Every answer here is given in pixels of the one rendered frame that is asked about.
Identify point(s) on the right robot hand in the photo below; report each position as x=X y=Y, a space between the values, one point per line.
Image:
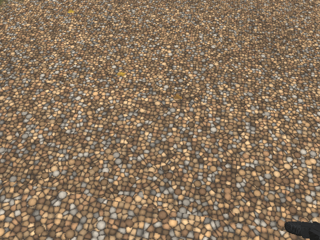
x=307 y=230

